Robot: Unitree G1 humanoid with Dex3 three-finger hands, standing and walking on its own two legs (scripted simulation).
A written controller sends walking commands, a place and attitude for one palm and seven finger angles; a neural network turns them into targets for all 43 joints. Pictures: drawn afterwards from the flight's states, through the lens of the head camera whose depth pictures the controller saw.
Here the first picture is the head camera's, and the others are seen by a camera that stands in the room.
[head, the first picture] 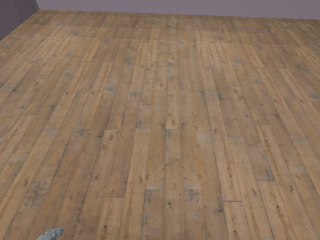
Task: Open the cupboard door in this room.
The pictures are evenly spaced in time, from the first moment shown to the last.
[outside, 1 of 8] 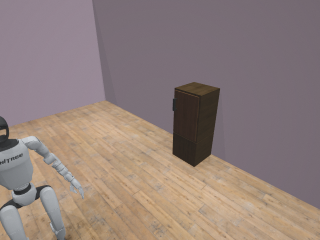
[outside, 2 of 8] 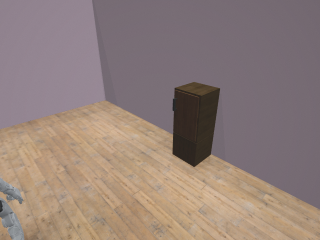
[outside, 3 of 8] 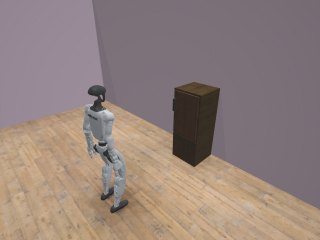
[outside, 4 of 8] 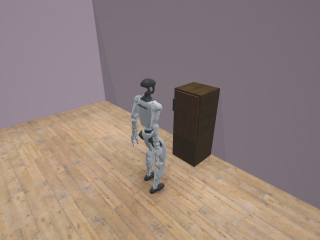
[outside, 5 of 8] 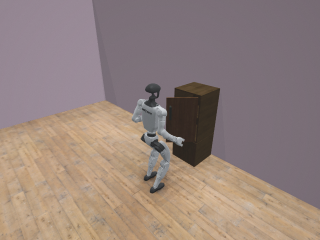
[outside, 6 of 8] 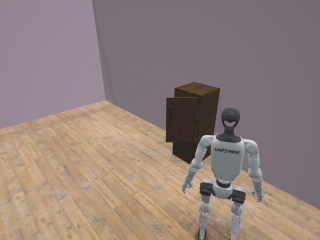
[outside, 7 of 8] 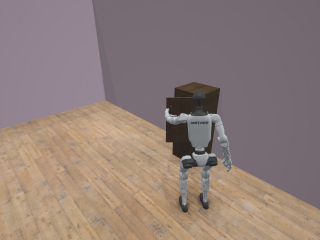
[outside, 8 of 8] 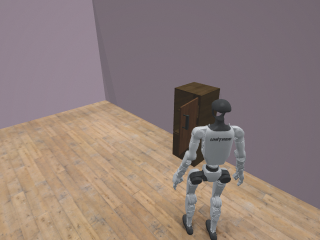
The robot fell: no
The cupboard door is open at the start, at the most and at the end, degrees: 0 99 99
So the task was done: yes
